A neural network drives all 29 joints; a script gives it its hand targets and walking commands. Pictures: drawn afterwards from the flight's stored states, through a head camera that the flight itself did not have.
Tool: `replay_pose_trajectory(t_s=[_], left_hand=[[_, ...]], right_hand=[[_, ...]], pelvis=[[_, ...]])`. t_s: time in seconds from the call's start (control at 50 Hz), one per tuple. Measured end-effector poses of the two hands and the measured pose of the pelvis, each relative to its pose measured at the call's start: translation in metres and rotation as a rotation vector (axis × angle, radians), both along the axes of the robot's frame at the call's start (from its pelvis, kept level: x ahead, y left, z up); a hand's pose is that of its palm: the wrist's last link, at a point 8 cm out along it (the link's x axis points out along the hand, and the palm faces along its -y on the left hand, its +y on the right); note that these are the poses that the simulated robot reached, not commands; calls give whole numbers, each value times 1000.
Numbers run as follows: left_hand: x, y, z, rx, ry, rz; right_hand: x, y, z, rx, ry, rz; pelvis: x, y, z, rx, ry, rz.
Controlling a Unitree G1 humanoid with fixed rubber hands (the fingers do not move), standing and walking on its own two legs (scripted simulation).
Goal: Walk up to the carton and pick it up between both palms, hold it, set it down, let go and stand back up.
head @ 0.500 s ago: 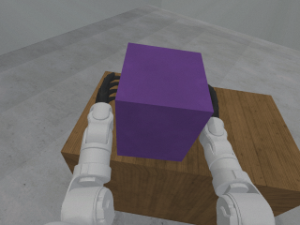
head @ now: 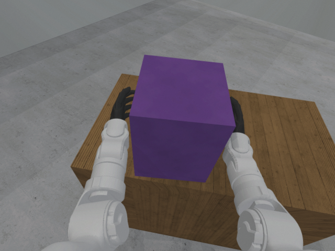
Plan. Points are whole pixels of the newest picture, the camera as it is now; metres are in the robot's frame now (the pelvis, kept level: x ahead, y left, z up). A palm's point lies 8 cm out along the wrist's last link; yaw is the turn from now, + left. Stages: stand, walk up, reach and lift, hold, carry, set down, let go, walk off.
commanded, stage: set down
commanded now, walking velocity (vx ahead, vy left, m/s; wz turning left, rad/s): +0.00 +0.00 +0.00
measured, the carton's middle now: (176, 122) +0.41 +0.01 +0.08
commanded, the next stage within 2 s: none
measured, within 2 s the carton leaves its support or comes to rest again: rests again in 1.24 s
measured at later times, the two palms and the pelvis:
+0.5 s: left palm (120, 123) +0.41 +0.16 +0.06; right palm (228, 132) +0.40 -0.13 +0.06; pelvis +0.01 +0.00 +0.00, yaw -1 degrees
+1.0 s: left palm (126, 130) +0.42 +0.15 +0.02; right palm (227, 137) +0.41 -0.14 +0.03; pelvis +0.01 +0.00 +0.00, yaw -2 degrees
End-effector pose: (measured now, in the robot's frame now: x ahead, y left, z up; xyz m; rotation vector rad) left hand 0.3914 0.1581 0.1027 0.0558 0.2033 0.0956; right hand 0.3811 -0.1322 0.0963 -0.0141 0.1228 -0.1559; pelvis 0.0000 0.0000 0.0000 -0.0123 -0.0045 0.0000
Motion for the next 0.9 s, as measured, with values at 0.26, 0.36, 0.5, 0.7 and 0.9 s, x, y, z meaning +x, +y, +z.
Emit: replay_pose_trajectory(t_s=[0.26, 0.36, 0.5, 0.7, 0.9], left_hand=[[10, -1, -20, -9, 29, -6], [13, 1, -25, 2, 28, -5], [16, 3, -39, -6, 49, 2], [20, 0, -58, -6, 79, 1], [26, -5, -73, -6, 96, -5]], right_hand=[[7, -1, -17, -4, 26, -9], [12, 1, -21, -8, 26, -4], [17, 3, -32, -19, 45, 4], [20, 0, -49, -18, 74, 1], [26, -5, -60, -24, 92, -2]], pelvis=[[3, 1, 0, 2, 61, -18], [5, 3, 0, 1, 83, -20], [6, 4, -1, 0, 122, -23], [6, 4, -2, -1, 179, -25], [7, 3, -4, 1, 238, -29]])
